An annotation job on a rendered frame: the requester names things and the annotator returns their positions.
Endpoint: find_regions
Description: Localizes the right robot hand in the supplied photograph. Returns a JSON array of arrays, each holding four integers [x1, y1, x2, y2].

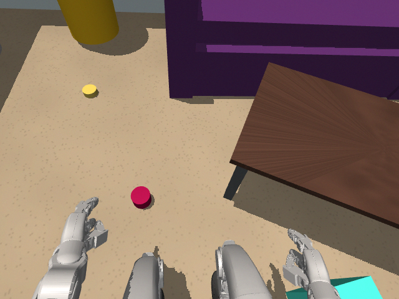
[[282, 229, 331, 291]]

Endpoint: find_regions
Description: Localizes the right robot arm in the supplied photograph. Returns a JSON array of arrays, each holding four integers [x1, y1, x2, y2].
[[307, 281, 341, 299]]

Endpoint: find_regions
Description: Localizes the coffee table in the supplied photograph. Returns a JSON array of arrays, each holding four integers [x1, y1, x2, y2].
[[223, 62, 399, 229]]

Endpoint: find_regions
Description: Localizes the left robot arm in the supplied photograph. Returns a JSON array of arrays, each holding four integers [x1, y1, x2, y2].
[[32, 240, 88, 299]]

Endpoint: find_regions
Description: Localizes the left robot hand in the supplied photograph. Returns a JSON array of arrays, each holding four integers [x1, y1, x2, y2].
[[60, 197, 108, 251]]

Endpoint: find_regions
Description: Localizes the sofa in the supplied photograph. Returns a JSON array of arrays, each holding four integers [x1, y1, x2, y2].
[[164, 0, 399, 100]]

